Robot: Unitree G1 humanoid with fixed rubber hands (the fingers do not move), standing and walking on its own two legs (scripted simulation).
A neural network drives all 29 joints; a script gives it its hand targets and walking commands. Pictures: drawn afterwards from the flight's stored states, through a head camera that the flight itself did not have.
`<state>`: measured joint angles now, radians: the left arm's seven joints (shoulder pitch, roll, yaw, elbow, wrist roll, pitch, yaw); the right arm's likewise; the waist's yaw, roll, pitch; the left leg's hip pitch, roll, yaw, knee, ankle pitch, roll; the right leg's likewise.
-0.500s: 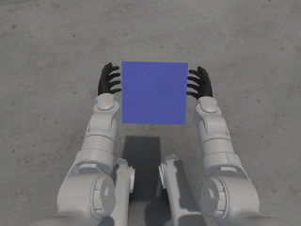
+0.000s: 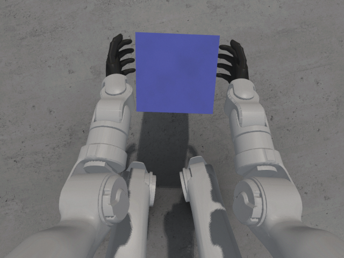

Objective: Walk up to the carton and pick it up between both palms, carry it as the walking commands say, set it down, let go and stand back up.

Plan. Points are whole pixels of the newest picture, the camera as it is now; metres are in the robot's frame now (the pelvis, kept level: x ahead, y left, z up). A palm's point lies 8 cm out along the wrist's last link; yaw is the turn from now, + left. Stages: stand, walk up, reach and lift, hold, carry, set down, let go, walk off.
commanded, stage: set down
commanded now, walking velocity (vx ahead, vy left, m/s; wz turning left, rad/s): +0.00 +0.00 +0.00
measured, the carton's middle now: (175, 74) +0.52 -0.05 -0.21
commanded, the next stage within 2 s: none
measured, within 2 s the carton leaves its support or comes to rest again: neither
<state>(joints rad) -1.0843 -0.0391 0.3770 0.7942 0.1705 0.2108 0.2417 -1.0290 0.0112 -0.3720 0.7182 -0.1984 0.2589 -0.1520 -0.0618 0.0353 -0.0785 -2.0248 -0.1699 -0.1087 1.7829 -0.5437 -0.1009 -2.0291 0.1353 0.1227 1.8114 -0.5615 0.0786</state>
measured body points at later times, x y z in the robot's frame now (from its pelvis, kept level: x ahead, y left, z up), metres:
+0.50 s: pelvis -0.01 +0.00 -0.06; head +0.34 -0.03 +0.23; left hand +0.54 +0.08 -0.21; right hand +0.50 -0.18 -0.21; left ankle +0.10 +0.13 -0.45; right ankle +0.09 -0.13 -0.45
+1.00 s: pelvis -0.01 +0.00 -0.10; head +0.37 -0.04 +0.13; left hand +0.56 +0.08 -0.27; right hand +0.54 -0.19 -0.28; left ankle +0.10 +0.13 -0.45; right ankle +0.09 -0.13 -0.45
